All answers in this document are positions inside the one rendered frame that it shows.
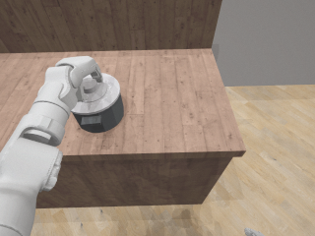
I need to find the lid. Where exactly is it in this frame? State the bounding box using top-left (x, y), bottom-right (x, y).
top-left (70, 73), bottom-right (121, 115)

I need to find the left robot forearm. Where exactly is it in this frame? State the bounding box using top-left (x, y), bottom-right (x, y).
top-left (0, 61), bottom-right (84, 170)

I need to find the pot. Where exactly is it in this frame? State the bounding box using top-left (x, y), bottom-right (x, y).
top-left (73, 92), bottom-right (124, 133)

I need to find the robot left upper arm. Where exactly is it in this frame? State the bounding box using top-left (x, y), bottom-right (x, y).
top-left (0, 137), bottom-right (63, 236)

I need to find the knob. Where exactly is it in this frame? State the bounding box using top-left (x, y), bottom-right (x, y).
top-left (82, 78), bottom-right (98, 94)

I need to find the left robot hand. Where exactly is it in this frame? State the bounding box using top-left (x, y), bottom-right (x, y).
top-left (55, 56), bottom-right (103, 102)

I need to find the table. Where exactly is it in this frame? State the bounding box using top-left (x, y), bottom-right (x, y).
top-left (0, 0), bottom-right (246, 208)

